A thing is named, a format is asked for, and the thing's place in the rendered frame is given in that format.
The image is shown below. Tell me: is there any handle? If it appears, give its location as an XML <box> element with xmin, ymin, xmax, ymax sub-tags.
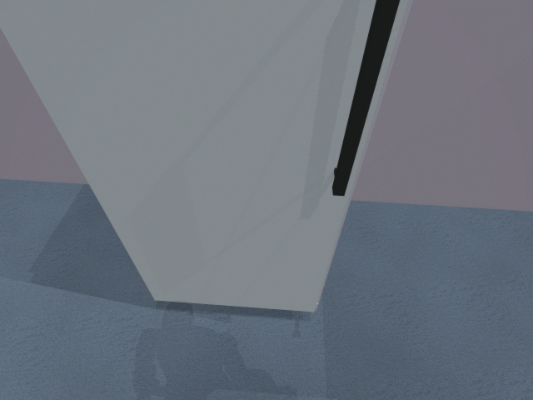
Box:
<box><xmin>332</xmin><ymin>0</ymin><xmax>400</xmax><ymax>196</ymax></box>

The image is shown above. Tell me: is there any fridge door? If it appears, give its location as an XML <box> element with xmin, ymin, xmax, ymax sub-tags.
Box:
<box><xmin>0</xmin><ymin>0</ymin><xmax>408</xmax><ymax>312</ymax></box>

